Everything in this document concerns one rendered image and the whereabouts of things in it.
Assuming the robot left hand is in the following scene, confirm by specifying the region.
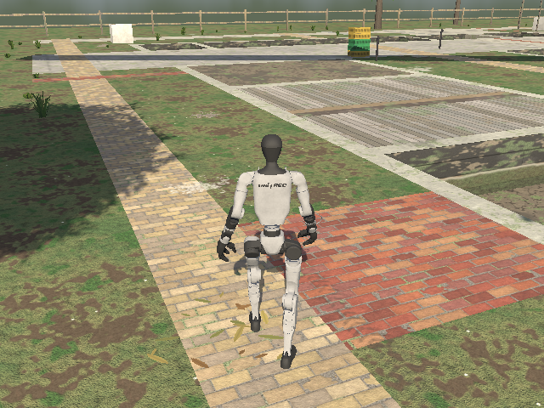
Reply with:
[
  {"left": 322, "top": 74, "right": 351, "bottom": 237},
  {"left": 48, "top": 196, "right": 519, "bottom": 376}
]
[{"left": 217, "top": 240, "right": 236, "bottom": 262}]

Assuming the right robot foot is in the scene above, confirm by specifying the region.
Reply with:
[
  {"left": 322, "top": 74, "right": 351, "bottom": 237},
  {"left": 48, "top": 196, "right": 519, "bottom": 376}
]
[{"left": 280, "top": 345, "right": 297, "bottom": 369}]

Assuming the left robot shin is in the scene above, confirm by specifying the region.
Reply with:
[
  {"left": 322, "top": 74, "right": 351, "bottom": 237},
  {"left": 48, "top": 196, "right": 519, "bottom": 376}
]
[{"left": 247, "top": 269, "right": 260, "bottom": 320}]

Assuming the robot left upper arm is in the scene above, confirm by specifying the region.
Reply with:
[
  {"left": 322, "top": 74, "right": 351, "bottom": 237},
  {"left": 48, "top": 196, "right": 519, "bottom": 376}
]
[{"left": 231, "top": 171, "right": 254, "bottom": 219}]

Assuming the robot right upper arm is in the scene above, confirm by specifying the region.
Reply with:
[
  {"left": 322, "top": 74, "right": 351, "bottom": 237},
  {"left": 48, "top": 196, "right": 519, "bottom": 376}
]
[{"left": 289, "top": 171, "right": 313, "bottom": 217}]

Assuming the right robot forearm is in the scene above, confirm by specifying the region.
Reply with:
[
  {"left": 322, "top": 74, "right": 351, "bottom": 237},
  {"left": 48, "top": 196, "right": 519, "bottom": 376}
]
[{"left": 303, "top": 203, "right": 317, "bottom": 233}]

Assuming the robot right hand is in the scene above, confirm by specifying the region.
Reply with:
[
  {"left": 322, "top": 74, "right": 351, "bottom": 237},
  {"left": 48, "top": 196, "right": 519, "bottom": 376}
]
[{"left": 297, "top": 229, "right": 317, "bottom": 246}]

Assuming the left robot forearm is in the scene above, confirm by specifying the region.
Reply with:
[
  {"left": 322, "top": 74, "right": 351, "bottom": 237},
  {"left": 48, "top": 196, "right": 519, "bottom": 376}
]
[{"left": 219, "top": 206, "right": 239, "bottom": 244}]

